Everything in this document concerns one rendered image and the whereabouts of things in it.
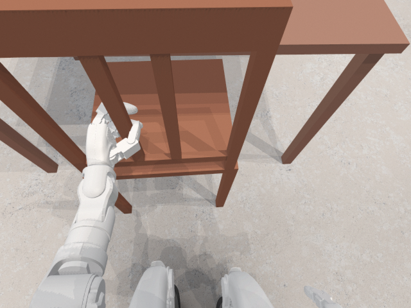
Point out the robot thigh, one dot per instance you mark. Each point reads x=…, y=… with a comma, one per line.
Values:
x=240, y=290
x=155, y=287

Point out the table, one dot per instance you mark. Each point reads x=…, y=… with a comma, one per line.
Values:
x=366, y=28

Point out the robot right thigh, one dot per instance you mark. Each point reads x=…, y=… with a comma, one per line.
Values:
x=240, y=290

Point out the chair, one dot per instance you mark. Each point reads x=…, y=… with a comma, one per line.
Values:
x=182, y=104

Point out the left robot hand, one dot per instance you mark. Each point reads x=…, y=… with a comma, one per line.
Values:
x=101, y=137

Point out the robot left upper arm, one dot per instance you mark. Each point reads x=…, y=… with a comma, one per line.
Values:
x=71, y=291

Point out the robot left forearm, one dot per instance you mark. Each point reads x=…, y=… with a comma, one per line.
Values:
x=85, y=249

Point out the right robot hand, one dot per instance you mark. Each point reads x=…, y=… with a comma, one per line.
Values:
x=321, y=298

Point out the robot left thigh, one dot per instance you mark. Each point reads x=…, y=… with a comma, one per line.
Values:
x=155, y=287

